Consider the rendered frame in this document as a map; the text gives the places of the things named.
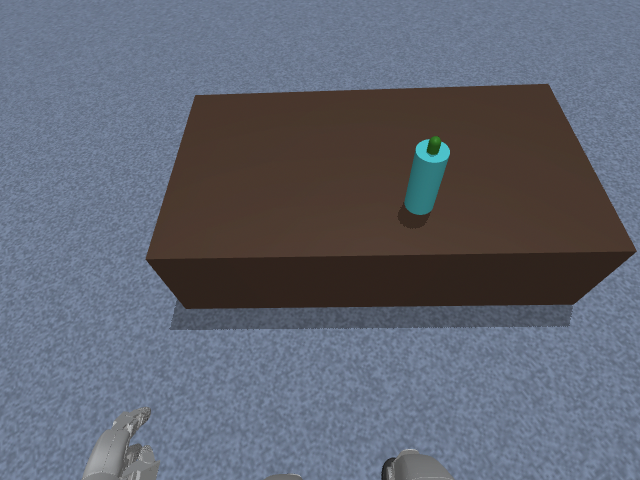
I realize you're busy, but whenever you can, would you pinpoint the left robot hand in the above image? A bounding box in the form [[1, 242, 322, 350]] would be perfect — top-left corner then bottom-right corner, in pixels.
[[82, 407, 160, 480]]

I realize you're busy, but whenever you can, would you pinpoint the bottle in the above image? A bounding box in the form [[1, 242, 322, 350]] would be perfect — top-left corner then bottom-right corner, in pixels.
[[404, 136, 450, 215]]

